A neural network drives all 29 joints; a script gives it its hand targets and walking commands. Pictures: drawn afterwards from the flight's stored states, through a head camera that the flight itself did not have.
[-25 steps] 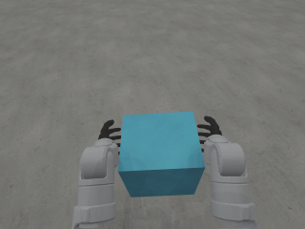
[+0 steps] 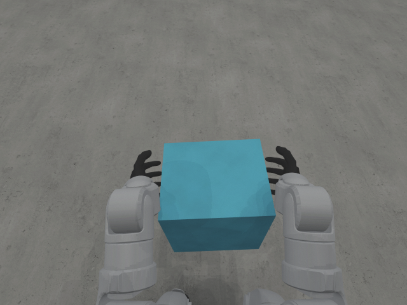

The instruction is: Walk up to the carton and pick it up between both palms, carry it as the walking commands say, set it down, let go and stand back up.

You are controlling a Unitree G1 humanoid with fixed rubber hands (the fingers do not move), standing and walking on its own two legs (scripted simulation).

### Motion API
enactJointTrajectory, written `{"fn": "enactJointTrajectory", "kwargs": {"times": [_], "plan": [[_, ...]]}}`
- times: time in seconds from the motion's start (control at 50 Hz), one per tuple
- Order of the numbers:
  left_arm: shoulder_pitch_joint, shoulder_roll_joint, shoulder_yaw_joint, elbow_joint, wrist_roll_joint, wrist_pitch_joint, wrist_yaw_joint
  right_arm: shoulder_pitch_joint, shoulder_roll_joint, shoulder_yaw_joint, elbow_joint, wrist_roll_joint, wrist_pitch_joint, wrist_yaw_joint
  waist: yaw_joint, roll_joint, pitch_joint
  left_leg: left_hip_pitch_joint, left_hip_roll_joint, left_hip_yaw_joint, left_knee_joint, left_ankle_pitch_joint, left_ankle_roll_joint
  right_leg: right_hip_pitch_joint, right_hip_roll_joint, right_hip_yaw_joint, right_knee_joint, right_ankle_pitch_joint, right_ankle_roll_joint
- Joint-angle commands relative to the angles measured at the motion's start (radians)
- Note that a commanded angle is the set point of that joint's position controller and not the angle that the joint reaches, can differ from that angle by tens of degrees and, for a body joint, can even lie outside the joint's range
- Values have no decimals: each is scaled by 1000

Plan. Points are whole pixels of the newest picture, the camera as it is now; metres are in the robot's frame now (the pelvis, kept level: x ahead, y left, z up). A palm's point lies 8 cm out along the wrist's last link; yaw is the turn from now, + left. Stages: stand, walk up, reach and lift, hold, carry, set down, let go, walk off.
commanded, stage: carry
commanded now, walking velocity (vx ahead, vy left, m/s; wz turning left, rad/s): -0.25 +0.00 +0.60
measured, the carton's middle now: (214, 199) +0.33 +0.00 -0.03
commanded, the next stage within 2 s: none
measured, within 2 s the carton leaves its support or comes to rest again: neither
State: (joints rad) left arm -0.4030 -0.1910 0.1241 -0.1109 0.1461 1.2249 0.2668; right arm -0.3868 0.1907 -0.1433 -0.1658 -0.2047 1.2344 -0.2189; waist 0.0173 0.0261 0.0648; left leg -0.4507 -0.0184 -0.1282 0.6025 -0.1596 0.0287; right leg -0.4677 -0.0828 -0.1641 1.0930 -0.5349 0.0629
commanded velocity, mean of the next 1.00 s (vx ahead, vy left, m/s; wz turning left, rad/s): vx -0.17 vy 0.00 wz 0.41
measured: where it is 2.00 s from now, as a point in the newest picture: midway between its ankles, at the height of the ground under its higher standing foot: outside the picture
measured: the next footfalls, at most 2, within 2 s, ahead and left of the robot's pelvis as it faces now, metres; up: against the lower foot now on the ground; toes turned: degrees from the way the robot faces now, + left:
right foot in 0.30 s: -0.07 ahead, -0.09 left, +0.00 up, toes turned +0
left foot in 0.84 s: -0.21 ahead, +0.12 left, +0.00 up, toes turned +25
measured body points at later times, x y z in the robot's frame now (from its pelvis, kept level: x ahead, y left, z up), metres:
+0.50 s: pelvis -0.12 -0.03 +0.01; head -0.08 -0.06 +0.45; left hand +0.17 +0.16 +0.10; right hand +0.22 -0.11 +0.08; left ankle -0.16 +0.15 -0.61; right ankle -0.11 -0.09 -0.73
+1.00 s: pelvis -0.26 +0.02 +0.00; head -0.25 +0.06 +0.45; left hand -0.05 +0.29 +0.06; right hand +0.08 +0.06 +0.09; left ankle -0.25 +0.11 -0.73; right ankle -0.21 -0.12 -0.66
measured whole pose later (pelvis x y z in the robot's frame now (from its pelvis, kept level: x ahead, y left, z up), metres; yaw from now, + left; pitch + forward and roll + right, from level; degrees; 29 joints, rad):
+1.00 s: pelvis -0.26 +0.02 +0.00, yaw +28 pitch +1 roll -4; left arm -0.38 -0.18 0.14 -0.14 0.15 1.23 0.26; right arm -0.39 0.19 -0.12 -0.14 -0.20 1.21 -0.21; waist 0.02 0.00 0.03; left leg -0.38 -0.02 -0.04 0.59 -0.22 0.05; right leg -0.48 -0.12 -0.18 1.08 -0.47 0.01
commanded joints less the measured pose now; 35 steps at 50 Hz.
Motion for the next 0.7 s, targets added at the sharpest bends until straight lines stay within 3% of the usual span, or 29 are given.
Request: {"fn": "enactJointTrajectory", "kwargs": {"times": [0.0,0.06,0.1,0.12,0.14,0.2,0.22,0.24,0.26,0.28,0.3,0.32,0.34,0.38,0.4,0.42,0.46,0.5,0.58,0.62,0.68], "plan": [[-535,-1104,-722,-132,-465,-10,-325,-482,986,582,-60,549,-3,395,-19,208,-399,306,156,-334,-317,221,-61,-46,94,142,7,47,22],[-436,-1077,-700,-42,-435,8,-324,-406,953,583,-14,520,9,395,-18,219,-446,378,163,-385,-331,315,-58,-6,126,163,-111,46,6],[-442,-1086,-693,-42,-428,2,-327,-456,952,604,-58,527,7,401,-18,196,-453,388,139,-359,-354,335,-79,47,150,145,-195,49,-1],[-417,-1080,-689,-32,-421,1,-328,-453,948,609,-66,528,3,401,-17,187,-447,369,111,-331,-393,287,-116,98,170,114,-250,33,-7],[-430,-1080,-685,-47,-424,-6,-329,-490,951,621,-92,535,-3,400,-18,183,-461,347,110,-317,-404,267,-117,153,176,103,-311,41,-14],[-452,-1081,-686,-91,-438,-15,-338,-453,965,632,-87,514,-8,397,-14,214,-465,164,36,-205,-521,-64,-162,451,188,-10,-607,30,-35],[-458,-1080,-682,-96,-440,-16,-346,-449,966,640,-84,507,-8,393,-8,174,-461,69,6,-167,-518,-202,-179,569,171,-41,-732,66,-46],[-472,-1073,-675,-113,-448,-19,-351,-465,961,651,-96,510,-11,387,2,2,-461,33,-63,-108,-321,-321,-180,609,94,5,-833,90,-85],[-487,-1069,-664,-108,-456,-19,-361,-440,961,654,-71,512,-12,379,-14,-242,-455,46,-107,-4,123,-319,-111,461,-175,233,-847,113,-164],[-436,-1064,-651,-113,-454,-21,-374,-455,966,672,-88,511,-16,372,-6,-302,-387,-24,-139,71,552,-386,-125,286,-420,357,-847,212,-266],[-431,-1042,-649,-121,-452,-14,-380,-476,978,683,-82,516,-19,373,-18,-217,-308,-114,-63,78,719,-347,-117,220,-447,281,-832,268,-267],[-435,-1042,-650,-96,-440,-12,-388,-480,984,686,-54,510,-21,374,-26,-150,-272,-118,-30,80,794,-313,-105,146,-425,193,-822,247,-249],[-501,-1071,-663,-114,-448,-9,-394,-527,1011,694,-64,521,-26,372,-37,-66,-245,-116,1,39,855,-270,-83,128,-338,66,-767,347,-216],[-513,-1088,-671,-127,-473,-1,-402,-586,1017,713,-115,549,-27,357,-33,-52,-271,-174,11,52,857,-240,-77,231,-247,10,-695,507,-204],[-479,-1061,-658,-104,-464,2,-406,-567,1004,718,-98,550,-26,351,-34,-99,-281,-214,1,66,832,-241,-89,291,-225,-1,-658,585,-188],[-440,-1041,-633,-66,-448,9,-406,-553,982,713,-81,543,-19,347,-31,-125,-303,-226,2,90,803,-246,-100,350,-225,5,-628,695,-192],[-364,-1005,-594,-3,-419,14,-409,-523,959,717,-48,534,-2,340,-29,-233,-326,-236,9,145,695,-262,-123,448,-219,2,-574,942,-186],[-346,-998,-572,5,-411,14,-410,-531,965,734,-57,541,7,333,-29,-308,-353,-231,21,180,565,-288,-123,545,-229,-5,-526,1135,-180],[-351,-1011,-572,24,-416,8,-421,-532,984,730,-60,534,1,332,-17,-316,-394,-169,55,214,434,-291,-112,555,-304,-22,-494,1130,-181],[-374,-1030,-586,14,-426,6,-420,-545,1001,723,-66,543,-3,333,-18,-282,-423,-112,67,218,348,-266,-97,536,-325,-30,-477,1113,-181],[-368,-1032,-613,0,-423,4,-413,-501,1002,702,-40,543,-5,345,-14,-236,-429,-25,74,226,203,-227,-77,462,-364,-26,-488,937,-166]]}}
